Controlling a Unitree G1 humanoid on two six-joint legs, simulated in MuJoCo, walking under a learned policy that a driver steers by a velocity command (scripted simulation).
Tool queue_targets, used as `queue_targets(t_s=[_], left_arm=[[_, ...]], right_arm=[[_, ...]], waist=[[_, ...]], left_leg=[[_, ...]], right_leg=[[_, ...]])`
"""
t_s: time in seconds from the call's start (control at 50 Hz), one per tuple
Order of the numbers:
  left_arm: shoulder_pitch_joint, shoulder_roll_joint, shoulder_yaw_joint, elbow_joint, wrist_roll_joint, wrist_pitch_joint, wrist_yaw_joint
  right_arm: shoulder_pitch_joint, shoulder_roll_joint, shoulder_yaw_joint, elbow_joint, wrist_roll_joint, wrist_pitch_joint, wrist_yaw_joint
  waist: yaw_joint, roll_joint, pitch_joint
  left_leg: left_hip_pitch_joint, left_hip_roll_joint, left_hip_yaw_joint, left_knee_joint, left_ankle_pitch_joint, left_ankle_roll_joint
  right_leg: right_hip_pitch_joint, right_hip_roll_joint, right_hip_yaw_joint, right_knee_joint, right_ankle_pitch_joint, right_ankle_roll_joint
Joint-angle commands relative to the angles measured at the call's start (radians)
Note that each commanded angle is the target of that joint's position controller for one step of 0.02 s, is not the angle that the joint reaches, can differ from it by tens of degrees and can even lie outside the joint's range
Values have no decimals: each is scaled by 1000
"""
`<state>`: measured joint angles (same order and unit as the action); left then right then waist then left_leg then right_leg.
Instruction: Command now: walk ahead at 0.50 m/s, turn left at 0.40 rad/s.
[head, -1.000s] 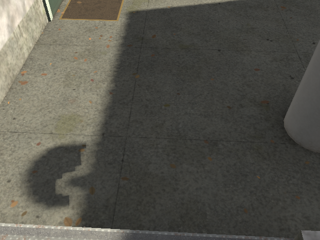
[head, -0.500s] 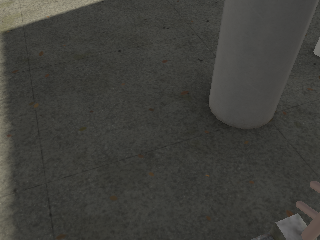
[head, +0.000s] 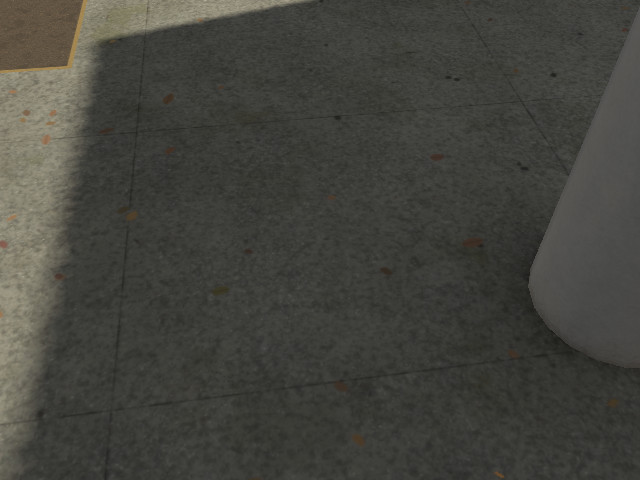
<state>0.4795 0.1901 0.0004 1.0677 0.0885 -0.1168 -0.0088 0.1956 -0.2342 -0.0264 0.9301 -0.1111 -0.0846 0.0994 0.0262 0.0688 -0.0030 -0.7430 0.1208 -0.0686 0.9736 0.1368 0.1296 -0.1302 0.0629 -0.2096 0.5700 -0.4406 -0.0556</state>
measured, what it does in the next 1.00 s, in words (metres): goes down, turning left: left foot 0.17 m lower, then right foot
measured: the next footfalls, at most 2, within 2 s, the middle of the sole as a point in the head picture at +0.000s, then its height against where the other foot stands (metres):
left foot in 0.24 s outside the picture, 0.17 m lower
right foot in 0.60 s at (353, 478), level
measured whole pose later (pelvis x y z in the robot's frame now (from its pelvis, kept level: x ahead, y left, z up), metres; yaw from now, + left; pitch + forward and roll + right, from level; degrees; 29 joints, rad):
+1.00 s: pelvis +0.49 +0.07 -0.15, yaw +26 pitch +3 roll -1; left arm 0.21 0.18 0.06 0.88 0.00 -0.03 0.04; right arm 0.10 -0.18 -0.06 0.84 -0.01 0.01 -0.01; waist 0.04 -0.01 -0.02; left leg -0.38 -0.01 -0.05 0.54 -0.21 0.00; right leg -0.31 -0.04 -0.04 0.52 -0.26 0.03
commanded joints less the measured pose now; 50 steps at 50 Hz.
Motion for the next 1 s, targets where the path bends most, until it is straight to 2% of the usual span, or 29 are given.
queue_targets(t_s=[0.02,0.06,0.12,0.14,0.16,0.2,0.22,0.24,0.26,0.28,0.3,0.34,0.36,0.38,0.4,0.46,0.54,0.58,0.6,0.62,0.64,0.66,0.72,0.78,0.88,0.92,0.94,0.96,1.0], left_arm=[[-129,0,-32,-100,23,-45,12],[-81,26,-35,-85,32,-30,-9],[161,32,-32,4,6,-10,20],[37,149,33,-32,-172,21,74],[57,168,39,-33,-163,42,89],[71,163,55,-45,-122,63,78],[36,128,62,-37,-101,60,55],[-61,145,67,-80,-102,37,41],[34,22,52,-110,-101,7,21],[12,81,41,-177,-135,-26,4],[-122,92,42,-258,-153,-41,8],[-218,65,32,-297,-137,-22,41],[-186,81,45,-288,-141,-6,57],[-206,92,59,-281,-121,28,73],[-198,89,68,-288,-89,42,79],[-335,72,71,-334,-79,18,58],[-421,99,85,-360,-116,35,29],[-370,144,105,-334,-82,12,30],[-283,173,116,-316,-66,-2,36],[-178,239,132,-301,-31,-8,37],[-106,266,144,-295,-57,-4,21],[-140,204,129,-318,-73,-1,20],[-336,93,91,-333,-61,37,24],[-409,122,100,-326,-76,56,32],[-364,118,93,-276,-103,62,47],[-308,86,83,-256,-97,69,47],[-249,72,83,-249,-78,69,43],[-180,40,72,-233,-77,72,42],[-243,98,86,-218,-86,91,55]], right_arm=[[45,45,34,-33,17,-2,-17],[-21,-27,25,-69,16,10,-15],[-236,-55,23,-136,11,17,-13],[-408,-46,12,-195,239,16,-15],[-423,-3,33,-196,241,11,-9],[-261,-17,15,-157,174,20,-5],[-31,-73,-31,-88,177,40,-22],[232,-172,-65,-13,162,55,-41],[304,-291,-79,21,122,42,-53],[380,-270,-84,27,131,43,-62],[382,-246,-80,-2,128,61,-88],[167,-210,-73,-70,120,73,-109],[60,-192,-64,-104,101,46,-107],[-87,-165,-56,-146,111,32,-105],[-143,-142,-50,-165,121,26,-103],[-107,-159,-71,-160,134,29,-137],[12,-125,-80,-141,151,38,-150],[44,-72,-70,-145,156,43,-151],[47,-28,-60,-149,144,41,-143],[156,35,-45,-160,142,26,-132],[197,-18,-49,-183,141,19,-125],[151,-90,-70,-168,141,30,-123],[28,-77,-78,-176,128,83,-138],[30,-4,-58,-162,131,77,-125],[-3,-4,-50,-145,115,71,-109],[-25,-34,-54,-146,90,79,-110],[-41,-100,-66,-152,86,82,-115],[-79,-85,-63,-134,95,87,-114],[-127,-29,-52,-143,103,90,-113]], waist=[[-59,-88,56],[-55,-80,130],[67,-41,232],[118,-24,337],[116,17,294],[66,-25,145],[-44,-77,-24],[-208,-5,-111],[-151,276,-252],[-208,261,-497],[-217,212,-535],[-102,-160,-344],[-26,-190,-271],[40,-202,-83],[63,-161,-36],[24,-5,-78],[1,19,-80],[18,22,-73],[47,-5,-94],[26,-250,-189],[36,-473,-311],[50,-338,-268],[-18,-189,-113],[-71,-205,-123],[-78,-214,-201],[-56,-161,-181],[1,-46,-173],[48,91,-176],[6,58,-57]], left_leg=[[290,24,-17,-281,442,-32],[292,19,0,-242,381,-31],[25,44,19,-461,273,-37],[-64,-36,-24,-503,283,-57],[-50,-41,32,-563,291,-63],[244,-82,125,-606,255,-28],[632,-105,122,-563,317,18],[913,-106,171,-575,511,64],[1390,115,-78,-237,972,228],[1550,203,-303,-240,681,344],[1520,233,-425,-404,243,346],[1099,260,-601,-638,-354,284],[849,309,-657,-640,-365,291],[508,247,-533,-661,-159,256],[297,160,-394,-674,-104,219],[93,-65,-137,-654,-102,145],[287,-7,-277,-574,-324,109],[316,-85,-266,-444,-333,54],[261,-149,-197,-277,-366,-4],[29,-262,-110,57,-643,-69],[-106,-252,-101,298,-812,-103],[-165,-204,-132,412,-772,-111],[-20,-105,-94,269,-604,-133],[242,-122,28,-79,-504,-143],[480,-136,59,-453,-233,-128],[578,-85,1,-531,-105,-90],[616,1,-81,-515,29,-49],[546,28,-103,-550,-161,-3],[433,-31,-96,-598,-407,-33]], right_leg=[[-312,-233,89,-80,309,-125],[-319,-281,128,-53,247,-133],[49,-343,194,42,202,-113],[-30,-307,192,148,256,-53],[33,-299,157,231,310,-38],[4,-292,126,453,556,-34],[-145,-260,118,697,609,-18],[-313,-173,24,1068,552,52],[-812,-78,100,1558,-451,113],[-943,-110,287,1525,-404,119],[-1047,-125,305,1449,-373,121],[-1022,-172,260,1318,-155,102],[-940,-204,338,1102,36,89],[-800,-224,330,914,56,128],[-628,-239,330,726,85,142],[-236,-125,231,265,474,156],[-210,-92,281,56,436,140],[-149,-59,235,-30,422,97],[-39,-136,262,-12,551,57],[232,-378,523,1,808,-80],[317,-543,875,-133,698,-231],[267,-516,868,-154,552,-235],[-78,-374,565,-191,565,-160],[-219,-259,336,-210,781,-114],[-140,-272,301,-175,747,-109],[-183,-219,284,-145,452,-29],[-233,-143,226,-80,248,22],[-183,-113,194,-95,144,48],[-168,-104,165,-90,177,67]])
